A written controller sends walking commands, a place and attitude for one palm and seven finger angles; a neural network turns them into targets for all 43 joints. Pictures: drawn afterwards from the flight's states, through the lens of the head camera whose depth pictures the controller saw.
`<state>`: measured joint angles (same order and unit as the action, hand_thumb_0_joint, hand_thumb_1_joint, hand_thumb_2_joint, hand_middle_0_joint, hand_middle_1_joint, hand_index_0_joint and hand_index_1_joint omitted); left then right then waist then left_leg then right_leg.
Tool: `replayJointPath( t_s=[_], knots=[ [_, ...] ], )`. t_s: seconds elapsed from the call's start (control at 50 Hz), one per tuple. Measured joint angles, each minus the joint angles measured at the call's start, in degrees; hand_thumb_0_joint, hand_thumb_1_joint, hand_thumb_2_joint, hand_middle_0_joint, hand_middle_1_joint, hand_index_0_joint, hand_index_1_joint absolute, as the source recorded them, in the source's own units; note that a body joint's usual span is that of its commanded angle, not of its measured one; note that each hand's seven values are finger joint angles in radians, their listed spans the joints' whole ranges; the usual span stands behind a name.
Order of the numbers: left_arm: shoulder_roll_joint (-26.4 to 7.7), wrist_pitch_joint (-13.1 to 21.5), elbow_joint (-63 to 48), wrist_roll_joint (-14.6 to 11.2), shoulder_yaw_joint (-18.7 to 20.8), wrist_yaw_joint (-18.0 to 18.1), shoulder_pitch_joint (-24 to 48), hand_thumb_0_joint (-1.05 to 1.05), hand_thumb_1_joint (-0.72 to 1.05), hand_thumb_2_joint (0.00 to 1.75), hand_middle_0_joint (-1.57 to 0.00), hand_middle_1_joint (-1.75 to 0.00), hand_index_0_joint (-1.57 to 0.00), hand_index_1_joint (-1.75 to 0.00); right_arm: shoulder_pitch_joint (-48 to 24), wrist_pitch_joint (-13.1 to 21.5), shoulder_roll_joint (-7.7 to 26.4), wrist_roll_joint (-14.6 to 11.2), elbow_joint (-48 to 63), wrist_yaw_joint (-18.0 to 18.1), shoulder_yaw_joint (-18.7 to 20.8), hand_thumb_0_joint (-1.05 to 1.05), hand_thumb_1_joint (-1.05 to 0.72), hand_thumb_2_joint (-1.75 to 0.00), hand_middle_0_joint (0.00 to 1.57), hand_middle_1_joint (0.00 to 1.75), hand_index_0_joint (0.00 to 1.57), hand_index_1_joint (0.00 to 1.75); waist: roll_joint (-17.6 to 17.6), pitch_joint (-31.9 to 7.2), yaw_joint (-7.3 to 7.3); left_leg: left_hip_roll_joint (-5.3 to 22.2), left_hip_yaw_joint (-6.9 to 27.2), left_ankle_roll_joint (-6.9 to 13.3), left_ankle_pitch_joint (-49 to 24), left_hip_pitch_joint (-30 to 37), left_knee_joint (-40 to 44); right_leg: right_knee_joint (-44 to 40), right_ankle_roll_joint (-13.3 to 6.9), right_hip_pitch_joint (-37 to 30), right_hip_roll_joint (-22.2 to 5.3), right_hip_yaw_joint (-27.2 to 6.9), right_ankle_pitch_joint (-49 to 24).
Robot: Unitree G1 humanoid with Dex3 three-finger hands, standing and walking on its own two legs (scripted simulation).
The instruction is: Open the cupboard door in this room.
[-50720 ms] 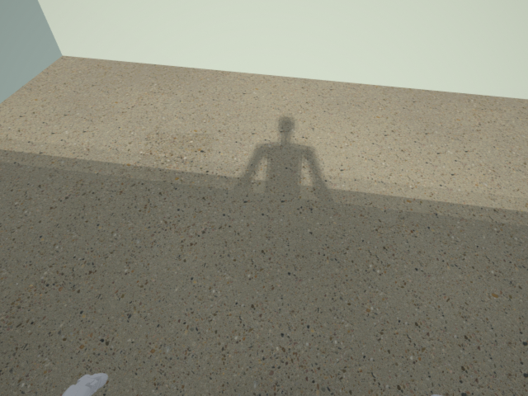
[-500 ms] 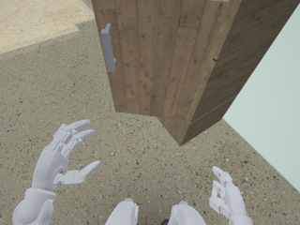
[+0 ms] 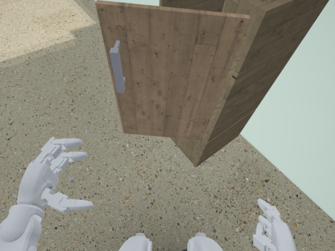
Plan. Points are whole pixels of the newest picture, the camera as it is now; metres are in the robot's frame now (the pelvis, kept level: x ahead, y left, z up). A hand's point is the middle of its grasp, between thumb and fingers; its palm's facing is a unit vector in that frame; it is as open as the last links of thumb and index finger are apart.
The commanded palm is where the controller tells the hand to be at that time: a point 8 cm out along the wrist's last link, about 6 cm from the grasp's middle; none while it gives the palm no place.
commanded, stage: raise the hand with hooked fingers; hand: left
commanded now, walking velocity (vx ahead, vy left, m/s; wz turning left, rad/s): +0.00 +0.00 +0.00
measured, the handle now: (119, 68) +0.60 +0.19 +0.05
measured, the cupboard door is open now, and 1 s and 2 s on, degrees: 49 49 49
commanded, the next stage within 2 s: move the hooked fingers beside the handle in 0.92 s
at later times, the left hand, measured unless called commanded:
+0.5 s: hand (49, 150) +0.30 +0.28 +0.07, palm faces +0.02 -1.00 -0.05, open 14.0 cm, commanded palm +0.27 +0.31 +0.07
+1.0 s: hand (57, 154) +0.30 +0.26 +0.06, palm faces +0.02 -1.00 -0.02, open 14.0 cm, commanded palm +0.27 +0.30 +0.07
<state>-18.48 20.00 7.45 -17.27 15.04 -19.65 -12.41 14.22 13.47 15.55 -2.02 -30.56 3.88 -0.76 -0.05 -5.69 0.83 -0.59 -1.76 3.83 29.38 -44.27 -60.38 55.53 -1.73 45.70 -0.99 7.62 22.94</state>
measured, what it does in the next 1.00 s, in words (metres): stands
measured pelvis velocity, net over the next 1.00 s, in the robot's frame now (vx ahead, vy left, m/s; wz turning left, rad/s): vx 0.01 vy -0.01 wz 0.00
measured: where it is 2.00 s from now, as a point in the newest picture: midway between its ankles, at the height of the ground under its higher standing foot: outside the picture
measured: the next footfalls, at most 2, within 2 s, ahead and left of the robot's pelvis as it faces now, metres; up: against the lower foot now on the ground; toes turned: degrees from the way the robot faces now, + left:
none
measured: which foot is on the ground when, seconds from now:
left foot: down 0.00-1.00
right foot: down 0.00-1.00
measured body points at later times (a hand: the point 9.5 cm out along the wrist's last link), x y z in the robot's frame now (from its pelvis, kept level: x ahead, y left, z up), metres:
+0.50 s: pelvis +0.01 -0.01 +0.01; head +0.09 +0.01 +0.46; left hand +0.30 +0.33 +0.07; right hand +0.16 -0.26 -0.07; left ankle +0.00 +0.07 -0.67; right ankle +0.04 -0.11 -0.67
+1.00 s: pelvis +0.01 -0.01 +0.01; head +0.08 +0.00 +0.46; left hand +0.29 +0.31 +0.07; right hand +0.16 -0.26 -0.07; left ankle +0.00 +0.07 -0.67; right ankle +0.04 -0.11 -0.67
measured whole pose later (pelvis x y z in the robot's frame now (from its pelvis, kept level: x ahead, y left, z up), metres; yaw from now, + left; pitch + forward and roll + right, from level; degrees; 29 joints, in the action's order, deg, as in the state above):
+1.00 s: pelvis +0.01 -0.01 +0.01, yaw +0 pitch +13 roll -2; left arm -23.5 19.8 26.4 -21.0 25.2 -30.1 1.8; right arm 15.8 11.1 15.7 -1.9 -31.5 3.4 -2.9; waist -0.3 -5.0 0.9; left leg 0.1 -1.5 2.8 27.8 -40.6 -55.5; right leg 51.0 -2.7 42.3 0.2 7.6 21.6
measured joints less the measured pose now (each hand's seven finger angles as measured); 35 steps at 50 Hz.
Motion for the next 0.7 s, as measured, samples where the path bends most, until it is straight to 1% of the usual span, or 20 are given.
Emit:
replayJointPath(
  t_s=[0.06,0.1,0.14,0.22,0.28,0.4,0.46,0.5,0.54,0.58,0.7],
  knots=[
    [-0.6,0.4,0.5,-0.8,2.0,0.5,1.2,-0.01,-0.35,0.36,-0.29,-1.1,-0.29,-1.1,0.0,-0.2,-0.6,0.2,0.7,-0.4,-0.6,0.01,-0.9,-0.9,0.2,0.3,0.2,0.3,-0.1,-0.4,-0.34,-0.1,0.3,0.0,-0.2,1.1,1.2,-1.3,0.0,-1.3,0.0,0.2,-0.2],
    [-1.0,0.4,2.1,-1.1,3.2,0.1,2.7,-0.01,-0.39,0.35,-0.3,-1.12,-0.29,-1.12,-0.2,-0.5,-0.7,0.2,0.8,-0.7,-1.1,0.01,-0.9,-0.9,0.2,0.3,0.2,0.3,-0.3,-0.5,-0.61,-0.2,0.5,0.0,-0.3,1.3,1.5,-1.7,0.1,-1.6,0.0,0.4,-0.2],
    [-1.5,-0.3,4.4,-1.1,3.9,-1.1,4.4,-0.01,-0.42,0.33,-0.3,-1.14,-0.29,-1.14,-0.4,-0.9,-0.6,0.1,0.8,-0.8,-1.6,0.01,-0.9,-0.9,0.2,0.3,0.2,0.3,-0.6,-0.5,-0.91,-0.2,0.6,0.0,-0.3,1.3,1.6,-1.8,0.1,-1.7,-0.1,0.6,-0.1],
    [-2.8,-2.7,8.5,-1.0,4.5,-4.6,7.2,-0.01,-0.46,0.31,-0.3,-1.17,-0.29,-1.17,-0.5,-1.4,-0.5,0.0,0.4,-0.6,-2.3,0.01,-0.9,-0.9,0.2,0.3,0.2,0.3,-0.9,0.0,-1.22,-0.2,0.8,-0.1,-0.4,1.4,2.0,-2.3,0.1,-1.8,0.0,0.6,-0.2],
    [-3.4,-3.1,9.7,-1.4,5.3,-6.2,8.4,-0.01,-0.48,0.31,-0.3,-1.18,-0.29,-1.18,-0.3,-1.5,-0.6,0.2,-0.3,-0.4,-2.3,0.01,-0.9,-0.9,0.2,0.3,0.2,0.3,-0.9,0.3,-1.18,0.0,0.7,-0.2,-0.5,2.0,2.6,-2.9,0.0,-2.3,0.2,0.6,-0.4],
    [-5.2,-0.9,12.6,-2.8,8.5,-7.7,12.1,-0.02,-0.49,0.3,-0.3,-1.19,-0.3,-1.19,0.9,-1.8,-0.2,0.2,-1.5,-0.4,-2.2,0.01,-0.9,-0.9,0.2,0.3,0.2,0.3,-0.7,0.6,-0.81,0.2,0.7,-0.4,-0.7,2.9,3.4,-3.7,-0.3,-3.1,0.5,0.5,-0.6],
    [-6.5,-1.9,16.3,-3.2,9.9,-9.1,14.7,-0.02,-0.5,0.3,-0.3,-1.19,-0.3,-1.19,1.3,-2.3,0.2,-0.1,-1.9,-0.3,-2.2,0.01,-0.9,-0.9,0.2,0.3,0.2,0.3,-0.7,0.8,-0.44,0.2,0.6,-0.5,-1.0,3.0,3.8,-3.9,-0.4,-3.1,0.6,0.4,-0.8],
    [-7.0,-3.0,17.9,-3.4,10.1,-10.0,15.3,-0.02,-0.5,0.3,-0.3,-1.19,-0.3,-1.2,1.7,-2.4,0.6,-0.2,-1.8,-0.3,-2.0,0.01,-0.9,-0.9,0.2,0.3,0.2,0.3,-0.8,0.8,-0.16,0.2,0.5,-0.6,-1.2,3.0,4.3,-4.3,-0.4,-3.1,0.6,0.3,-1.0],
    [-6.9,-3.6,18.3,-3.5,9.8,-10.8,14.9,-0.02,-0.5,0.3,-0.3,-1.19,-0.29,-1.2,2.2,-2.4,0.9,-0.2,-1.6,-0.5,-1.7,0.01,-0.9,-0.9,0.2,0.3,0.2,0.3,-0.9,0.7,0.07,0.3,0.4,-0.6,-1.5,3.3,4.9,-4.8,-0.5,-3.3,0.7,0.2,-1.3],
    [-6.4,-3.4,17.8,-3.5,9.4,-11.2,13.9,-0.02,-0.5,0.3,-0.3,-1.19,-0.29,-1.2,2.6,-2.3,1.1,-0.2,-1.4,-0.7,-1.4,0.01,-0.9,-0.9,0.2,0.3,0.2,0.3,-0.8,0.5,0.27,0.4,0.1,-0.6,-1.6,3.5,5.3,-5.1,-0.5,-3.3,0.9,-0.1,-1.5],
    [-4.9,-0.5,17.1,-3.3,10.0,-9.7,13.2,-0.02,-0.5,0.3,-0.3,-1.2,-0.3,-1.2,2.9,-2.2,1.1,0.3,-1.3,-1.0,-1.1,0.01,-0.9,-0.9,0.2,0.3,0.2,0.3,0.1,0.6,0.61,0.6,-0.1,-0.8,-1.5,3.7,5.2,-4.8,-0.8,-3.3,1.1,-0.3,-1.3]
  ],
)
